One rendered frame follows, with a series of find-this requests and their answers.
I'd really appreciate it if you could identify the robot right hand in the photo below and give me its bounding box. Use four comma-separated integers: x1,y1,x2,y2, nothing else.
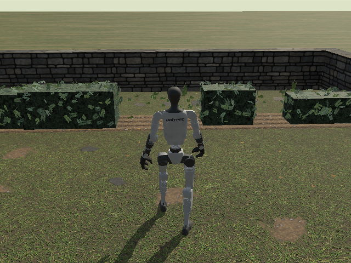
192,147,205,158

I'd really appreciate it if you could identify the robot right forearm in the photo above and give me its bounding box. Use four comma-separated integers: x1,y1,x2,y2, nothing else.
195,132,204,149

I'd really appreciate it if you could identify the right robot thigh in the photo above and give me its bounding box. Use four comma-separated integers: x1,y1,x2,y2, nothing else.
183,153,195,199

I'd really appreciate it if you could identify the robot left hand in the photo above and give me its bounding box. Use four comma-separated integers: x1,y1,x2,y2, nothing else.
140,156,152,170

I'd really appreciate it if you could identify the right robot upper arm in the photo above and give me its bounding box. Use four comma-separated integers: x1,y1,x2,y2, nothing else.
186,110,201,139

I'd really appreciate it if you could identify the left robot upper arm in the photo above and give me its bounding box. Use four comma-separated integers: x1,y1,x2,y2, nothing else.
149,111,163,142

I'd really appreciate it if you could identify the right robot foot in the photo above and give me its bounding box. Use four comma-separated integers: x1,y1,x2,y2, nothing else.
182,220,193,236

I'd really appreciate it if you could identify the robot left forearm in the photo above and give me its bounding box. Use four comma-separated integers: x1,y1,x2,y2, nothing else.
142,134,154,158

